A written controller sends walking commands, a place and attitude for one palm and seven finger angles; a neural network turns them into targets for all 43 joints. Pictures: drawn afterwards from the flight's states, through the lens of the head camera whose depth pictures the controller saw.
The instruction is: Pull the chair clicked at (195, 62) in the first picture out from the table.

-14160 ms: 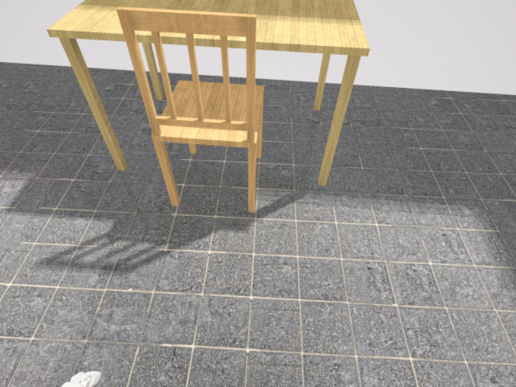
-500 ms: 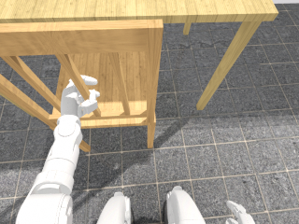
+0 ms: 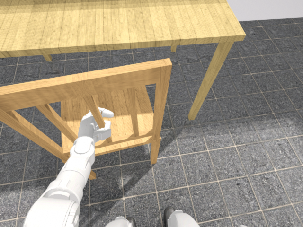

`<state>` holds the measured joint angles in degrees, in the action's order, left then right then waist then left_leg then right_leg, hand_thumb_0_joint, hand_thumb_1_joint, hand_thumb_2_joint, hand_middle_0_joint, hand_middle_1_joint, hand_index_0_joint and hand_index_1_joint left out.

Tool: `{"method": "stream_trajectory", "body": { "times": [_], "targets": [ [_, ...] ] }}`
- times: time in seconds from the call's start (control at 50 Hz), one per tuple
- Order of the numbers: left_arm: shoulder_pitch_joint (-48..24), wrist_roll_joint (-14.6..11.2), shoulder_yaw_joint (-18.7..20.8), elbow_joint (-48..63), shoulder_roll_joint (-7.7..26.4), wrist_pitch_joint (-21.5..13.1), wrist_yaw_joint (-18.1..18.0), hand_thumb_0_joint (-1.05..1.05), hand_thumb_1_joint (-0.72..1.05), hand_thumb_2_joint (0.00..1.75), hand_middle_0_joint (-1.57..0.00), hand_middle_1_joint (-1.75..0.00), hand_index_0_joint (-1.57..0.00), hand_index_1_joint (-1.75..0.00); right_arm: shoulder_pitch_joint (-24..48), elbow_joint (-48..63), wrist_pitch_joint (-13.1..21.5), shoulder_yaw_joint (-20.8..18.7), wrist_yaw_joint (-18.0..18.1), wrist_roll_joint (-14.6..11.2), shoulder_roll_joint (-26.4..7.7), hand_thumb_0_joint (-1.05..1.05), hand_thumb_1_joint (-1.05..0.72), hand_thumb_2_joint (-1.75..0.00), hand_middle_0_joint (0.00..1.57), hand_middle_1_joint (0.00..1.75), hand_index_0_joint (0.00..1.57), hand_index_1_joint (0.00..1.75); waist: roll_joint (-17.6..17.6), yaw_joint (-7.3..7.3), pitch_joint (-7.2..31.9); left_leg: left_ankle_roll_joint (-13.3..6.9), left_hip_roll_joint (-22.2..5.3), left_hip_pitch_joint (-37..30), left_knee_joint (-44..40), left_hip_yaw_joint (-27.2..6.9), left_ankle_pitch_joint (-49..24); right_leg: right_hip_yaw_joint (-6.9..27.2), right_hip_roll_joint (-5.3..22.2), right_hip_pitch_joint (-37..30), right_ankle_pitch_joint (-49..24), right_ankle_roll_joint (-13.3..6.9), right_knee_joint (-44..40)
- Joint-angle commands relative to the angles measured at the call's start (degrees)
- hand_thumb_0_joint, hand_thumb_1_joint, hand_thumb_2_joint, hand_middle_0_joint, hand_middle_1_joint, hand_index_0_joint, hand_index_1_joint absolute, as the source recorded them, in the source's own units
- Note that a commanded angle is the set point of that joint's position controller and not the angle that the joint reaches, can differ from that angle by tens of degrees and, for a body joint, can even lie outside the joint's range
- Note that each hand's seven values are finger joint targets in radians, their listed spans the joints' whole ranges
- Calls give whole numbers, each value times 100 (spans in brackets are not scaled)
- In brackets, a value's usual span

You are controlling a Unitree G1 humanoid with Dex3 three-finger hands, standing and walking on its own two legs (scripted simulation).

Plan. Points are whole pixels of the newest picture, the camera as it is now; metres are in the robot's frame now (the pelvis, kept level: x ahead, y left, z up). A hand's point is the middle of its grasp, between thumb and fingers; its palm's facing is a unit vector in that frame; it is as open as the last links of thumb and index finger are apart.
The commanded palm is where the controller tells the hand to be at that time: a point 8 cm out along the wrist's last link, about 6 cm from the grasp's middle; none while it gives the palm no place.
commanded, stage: step backward, pulling the chair out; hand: left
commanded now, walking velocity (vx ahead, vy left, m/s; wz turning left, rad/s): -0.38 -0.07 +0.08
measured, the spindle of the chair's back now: (100, 122) +0.42 +0.14 -0.07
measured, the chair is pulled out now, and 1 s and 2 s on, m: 0.09 0.16 0.16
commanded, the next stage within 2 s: none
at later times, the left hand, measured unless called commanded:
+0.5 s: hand (116, 148) +0.33 +0.09 -0.06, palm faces +0.05 -0.98 -0.18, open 5.0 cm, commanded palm +0.32 +0.14 -0.06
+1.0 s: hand (116, 150) +0.32 +0.09 -0.06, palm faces +0.04 -0.98 -0.19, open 5.1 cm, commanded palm +0.32 +0.14 -0.06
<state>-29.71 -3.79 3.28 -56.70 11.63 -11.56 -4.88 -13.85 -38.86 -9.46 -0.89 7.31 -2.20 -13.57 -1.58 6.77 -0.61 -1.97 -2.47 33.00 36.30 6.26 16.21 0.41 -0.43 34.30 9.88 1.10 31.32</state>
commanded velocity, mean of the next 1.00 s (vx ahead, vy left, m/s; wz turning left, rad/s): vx -0.38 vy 0.03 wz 0.04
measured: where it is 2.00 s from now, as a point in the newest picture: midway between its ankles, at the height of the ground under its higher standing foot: outside the picture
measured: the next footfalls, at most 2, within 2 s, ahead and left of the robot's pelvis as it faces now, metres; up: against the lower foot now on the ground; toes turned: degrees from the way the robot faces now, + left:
none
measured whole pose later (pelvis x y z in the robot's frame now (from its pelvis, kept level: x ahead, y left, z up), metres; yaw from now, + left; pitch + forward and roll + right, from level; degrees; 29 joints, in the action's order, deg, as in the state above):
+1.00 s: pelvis -0.05 -0.03 -0.01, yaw +3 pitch +7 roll +1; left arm -32.2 -4.1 0.8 -63.5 7.7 -13.5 -7.8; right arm -11.0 -43.8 -1.0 0.2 8.2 -3.9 -14.5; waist -2.4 4.7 -4.1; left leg -0.1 -1.5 31.6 36.4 3.6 12.1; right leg -2.0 0.6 33.7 9.0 -1.0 35.2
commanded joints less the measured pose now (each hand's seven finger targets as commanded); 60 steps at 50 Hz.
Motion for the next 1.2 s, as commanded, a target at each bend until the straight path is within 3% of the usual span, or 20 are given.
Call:
{"method": "stream_trajectory", "body": {
  "times": [0.0, 0.02, 0.08, 0.14, 0.18, 0.22, 0.34, 0.4, 0.42, 0.5, 0.54, 0.58, 0.68, 0.78, 0.84, 0.9, 0.94, 1.02, 1.12, 1.18],
  "targets": [
    [-1923, 218, -108, 920, 860, -307, -81, 0, 90, 90, -50, -145, -50, -145, -187, 310, 287, -248, 99, -12, -896, 0, -90, -90, 20, 30, 20, 30, -662, -126, 2620, 154, -707, -1855, -548, -906, -2504, -35, 121, -832, -766, -42, 91],
    [-1969, 249, -15, 857, 980, -337, -112, 0, 90, 90, -50, -145, -50, -145, -210, 247, 320, -263, 116, -13, -926, 0, -90, -90, 20, 30, 20, 30, -561, -121, 2628, 134, -686, -1792, -577, -932, -2328, -28, 117, -861, -723, -43, 105],
    [-2092, 231, -127, 758, 845, -426, -127, 0, 90, 90, -50, -145, -50, -145, -167, 147, 457, -235, 117, -30, -854, 0, -90, -90, 20, 30, 20, 30, -594, -136, 2625, 129, -652, -1671, -564, -897, -1919, 2, 179, -901, -617, -32, 146],
    [-2110, 227, -55, 579, 932, -459, -206, 0, 90, 90, -50, -145, -50, -145, -201, 38, 565, -222, 124, -81, -867, 0, -90, -90, 20, 30, 20, 30, -277, -129, 2617, 136, -524, -1536, -458, -827, -1579, 86, 269, -989, -760, -16, 50],
    [-2241, 222, -132, 653, 894, -506, -222, 0, 90, 90, -50, -145, -50, -145, -154, 27, 639, -194, 116, -103, -817, 0, -90, -90, 20, 30, 20, 30, -329, -130, 2688, 165, -449, -1432, -416, -771, -1326, 149, 362, -1064, -735, -19, 28],
    [-2175, 232, -9, 524, 1051, -496, -286, 0, 90, 90, -50, -145, -50, -145, -173, -6, 678, -205, 122, -122, -858, 0, -90, -90, 20, 30, 20, 30, -35, -116, 2690, 159, -356, -1308, -363, -744, -1063, 221, 419, -1117, -634, 1, -38],
    [-2245, 222, -44, 579, 1183, -409, -404, 0, 90, 90, -50, -145, -50, -145, -113, 73, 686, -163, 74, -212, -854, 0, -90, -90, 20, 30, 20, 30, 281, -130, 2575, 225, 3, -1027, -112, -526, -57, 656, 936, -1380, -102, -40, -549],
    [-2257, 188, -164, 645, 1084, -294, -421, 0, 90, 90, -50, -145, -50, -145, -50, 137, 652, -142, 47, -255, -870, 0, -90, -90, 20, 30, 20, 30, 312, -129, 2510, 224, 82, -1136, -97, -499, 139, 723, 1090, -1412, 154, -33, -838],
    [-2228, 162, -150, 607, 1101, -247, -432, 0, 90, 90, -50, -145, -50, -145, -24, 160, 655, -148, 57, -269, -915, 0, -90, -90, 20, 30, 20, 30, 376, -123, 2422, 217, 75, -1219, -135, -533, 98, 677, 1057, -1350, 240, -18, -891],
    [-2225, 100, -358, 715, 838, -257, -406, 0, 90, 90, -50, -145, -50, -145, 67, 184, 693, -122, 106, -258, -939, 0, -90, -90, 20, 30, 20, 30, -72, -181, 2384, 120, -250, -1363, -671, -802, -260, 269, 615, -1244, 485, 58, -550],
    [-2183, 67, -427, 741, 734, -297, -392, 0, 90, 90, -50, -145, -50, -145, 118, 169, 747, -128, 144, -250, -981, 0, -90, -90, 20, 30, 20, 30, -501, -237, 2318, 46, -467, -1343, -963, -1031, -342, 93, 373, -1202, 563, 34, -200],
    [-2198, 41, -425, 771, 681, -329, -369, 0, 90, 90, -50, -145, -50, -145, 149, 170, 802, -133, 164, -212, -952, 0, -90, -90, 20, 30, 20, 30, -568, -269, 2314, -14, -601, -1296, -1030, -1125, -450, 57, 254, -1257, 481, 4, 90],
    [-2309, 98, -330, 733, 761, -397, -331, 0, 90, 90, -50, -145, -50, -145, 107, 69, 918, -180, 179, -148, -904, 0, -90, -90, 20, 30, 20, 30, -447, -284, 2339, 49, -624, -1330, -728, -965, -852, 150, 314, -1212, 138, -23, 184],
    [-2381, 146, -238, 607, 956, -452, -366, 0, 90, 90, -50, -145, -50, -145, 1, 7, 999, -155, 161, -168, -847, 0, -90, -90, 20, 30, 20, 30, 302, -227, 2291, 200, -213, -1242, -192, -658, -229, 580, 745, -1090, 310, -78, -432],
    [-2365, 201, -110, 516, 1119, -465, -412, 0, 90, 90, -50, -145, -50, -145, -93, -44, 1028, -178, 143, -166, -866, 0, -90, -90, 20, 30, 20, 30, 369, -206, 2433, 256, -33, -1351, -4, -574, -145, 754, 1010, -1201, 69, -140, -618],
    [-2455, 206, -174, 485, 1010, -452, -416, 0, 90, 90, -50, -145, -50, -145, -72, -67, 1031, -137, 133, -174, -869, 0, -90, -90, 20, 30, 20, 30, 448, -203, 2451, 231, -70, -1349, -165, -656, -305, 598, 939, -1247, 41, -74, -562],
    [-2482, 188, -202, 508, 990, -459, -419, 0, 90, 90, -50, -145, -50, -145, -36, -68, 1041, -132, 162, -171, -918, 0, -90, -90, 20, 30, 20, 30, 70, -227, 2429, 180, -251, -1400, -411, -801, -687, 371, 720, -1195, -60, 10, -302],
    [-2515, 131, -322, 576, 772, -487, -382, 0, 90, 90, -50, -145, -50, -145, 76, -33, 1074, -128, 196, -174, -897, 0, -90, -90, 20, 30, 20, 30, -251, -263, 2477, 71, -500, -1433, -620, -1009, -1037, 153, 391, -1119, -39, 48, 104],
    [-2513, 114, -329, 651, 765, -512, -334, 0, 90, 90, -50, -145, -50, -145, 106, 5, 1096, -149, 210, -154, -867, 0, -90, -90, 20, 30, 20, 30, -310, -295, 2418, 77, -563, -1275, -613, -977, -923, 185, 372, -1174, 87, -2, 247],
    [-2454, 118, -281, 632, 821, -508, -330, 0, 90, 90, -50, -145, -50, -145, 91, 31, 1110, -143, 201, -159, -847, 0, -90, -90, 20, 30, 20, 30, -117, -307, 2356, 112, -485, -1160, -472, -870, -647, 318, 480, -1180, 177, -27, 113]
  ]
}}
